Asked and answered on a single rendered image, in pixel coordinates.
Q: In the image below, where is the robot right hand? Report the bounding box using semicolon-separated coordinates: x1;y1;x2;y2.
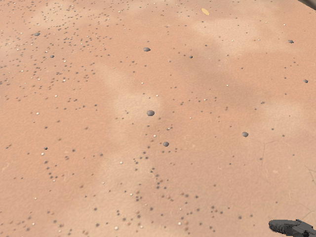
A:
269;219;316;237

